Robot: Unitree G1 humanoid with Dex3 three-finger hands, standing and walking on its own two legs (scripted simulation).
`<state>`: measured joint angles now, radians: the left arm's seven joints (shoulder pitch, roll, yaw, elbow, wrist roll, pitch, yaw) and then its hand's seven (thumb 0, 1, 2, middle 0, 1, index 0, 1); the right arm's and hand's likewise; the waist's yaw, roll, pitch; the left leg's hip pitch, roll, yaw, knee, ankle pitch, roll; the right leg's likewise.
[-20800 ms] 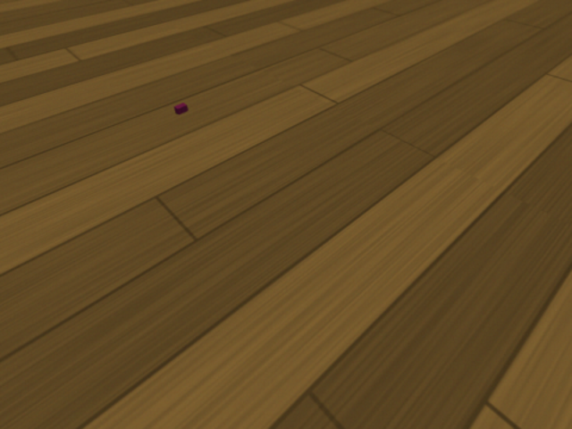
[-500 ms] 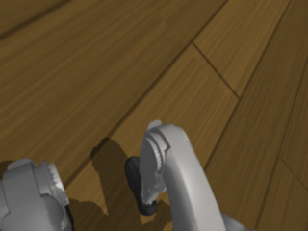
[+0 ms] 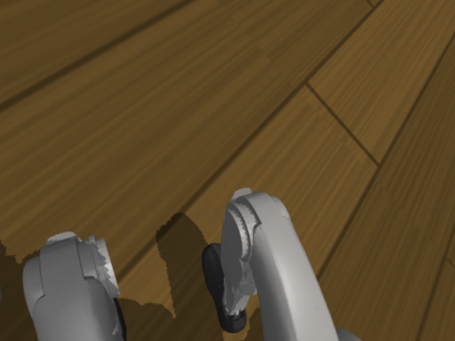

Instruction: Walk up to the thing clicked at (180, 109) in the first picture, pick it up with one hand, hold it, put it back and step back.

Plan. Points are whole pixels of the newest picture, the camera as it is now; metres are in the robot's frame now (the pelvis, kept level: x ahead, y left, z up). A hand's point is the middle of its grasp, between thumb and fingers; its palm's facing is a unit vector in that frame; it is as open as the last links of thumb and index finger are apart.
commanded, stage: settle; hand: left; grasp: from above
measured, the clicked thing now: out of the picture +0.39 +0.37 -0.25
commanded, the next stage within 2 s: lift in 0.38 s
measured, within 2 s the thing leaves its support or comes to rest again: neither
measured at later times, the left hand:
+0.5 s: hand out of the picture +0.38 +0.35 -0.14, palm faces -0.27 -0.29 -0.92, open 7.6 cm
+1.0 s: hand out of the picture +0.34 +0.34 -0.03, palm faces -0.29 -0.29 -0.91, open 7.5 cm
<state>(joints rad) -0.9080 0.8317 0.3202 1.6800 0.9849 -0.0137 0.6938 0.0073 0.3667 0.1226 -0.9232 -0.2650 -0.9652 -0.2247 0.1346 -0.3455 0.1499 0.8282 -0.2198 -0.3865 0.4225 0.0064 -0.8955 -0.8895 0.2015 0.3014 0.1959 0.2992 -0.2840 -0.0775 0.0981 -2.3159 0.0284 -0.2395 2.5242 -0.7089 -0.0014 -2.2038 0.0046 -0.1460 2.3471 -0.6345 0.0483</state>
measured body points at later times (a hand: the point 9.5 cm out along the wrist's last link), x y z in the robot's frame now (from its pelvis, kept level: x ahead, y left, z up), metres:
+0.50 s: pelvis +0.00 -0.01 +0.03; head +0.22 +0.06 +0.41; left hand +0.39 +0.36 -0.09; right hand +0.08 -0.28 -0.08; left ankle +0.07 +0.13 -0.28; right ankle +0.12 -0.13 -0.28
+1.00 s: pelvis +0.00 -0.01 +0.10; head +0.18 +0.03 +0.51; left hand +0.36 +0.35 +0.02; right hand +0.14 -0.26 -0.03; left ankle +0.07 +0.13 -0.28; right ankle +0.12 -0.13 -0.28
